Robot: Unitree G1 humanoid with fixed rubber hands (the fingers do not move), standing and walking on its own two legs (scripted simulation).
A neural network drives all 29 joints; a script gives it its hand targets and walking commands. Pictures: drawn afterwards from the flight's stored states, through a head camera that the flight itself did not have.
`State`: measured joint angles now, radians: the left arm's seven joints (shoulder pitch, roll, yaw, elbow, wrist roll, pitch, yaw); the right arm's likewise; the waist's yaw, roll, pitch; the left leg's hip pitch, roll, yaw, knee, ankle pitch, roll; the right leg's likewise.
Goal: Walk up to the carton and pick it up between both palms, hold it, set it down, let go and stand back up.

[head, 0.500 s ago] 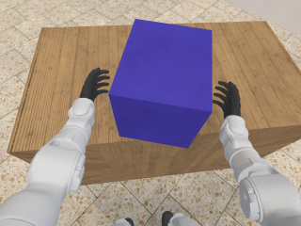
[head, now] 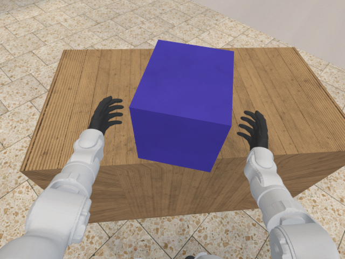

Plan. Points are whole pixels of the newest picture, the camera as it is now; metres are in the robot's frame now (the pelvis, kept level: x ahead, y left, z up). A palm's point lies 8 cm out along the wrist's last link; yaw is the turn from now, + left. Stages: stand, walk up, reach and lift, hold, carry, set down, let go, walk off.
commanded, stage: set down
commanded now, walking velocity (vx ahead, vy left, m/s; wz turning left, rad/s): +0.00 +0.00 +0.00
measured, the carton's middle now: (184, 106) +0.50 -0.05 +0.02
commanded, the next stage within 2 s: none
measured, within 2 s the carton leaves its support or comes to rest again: neither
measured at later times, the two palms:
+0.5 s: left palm (76, 153) +0.35 +0.21 +0.04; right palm (259, 164) +0.30 -0.20 +0.04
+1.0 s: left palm (62, 184) +0.28 +0.23 +0.05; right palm (274, 191) +0.23 -0.20 +0.05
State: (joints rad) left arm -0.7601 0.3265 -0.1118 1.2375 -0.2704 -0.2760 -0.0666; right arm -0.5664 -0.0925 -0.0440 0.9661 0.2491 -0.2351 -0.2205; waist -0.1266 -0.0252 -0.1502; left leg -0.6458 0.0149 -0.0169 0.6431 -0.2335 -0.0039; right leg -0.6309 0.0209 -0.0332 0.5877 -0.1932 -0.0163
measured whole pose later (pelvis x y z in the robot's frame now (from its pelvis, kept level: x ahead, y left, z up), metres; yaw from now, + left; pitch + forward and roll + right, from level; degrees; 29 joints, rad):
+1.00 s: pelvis +0.05 +0.01 +0.03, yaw -2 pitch -6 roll -1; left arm 0.22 0.34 -0.03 0.11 -0.25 0.01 -0.11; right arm 0.35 -0.09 0.00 0.02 0.20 -0.04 -0.20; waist -0.01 -0.01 0.07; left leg -0.05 0.02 0.03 0.41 -0.26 0.00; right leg -0.03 0.03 0.01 0.32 -0.19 0.00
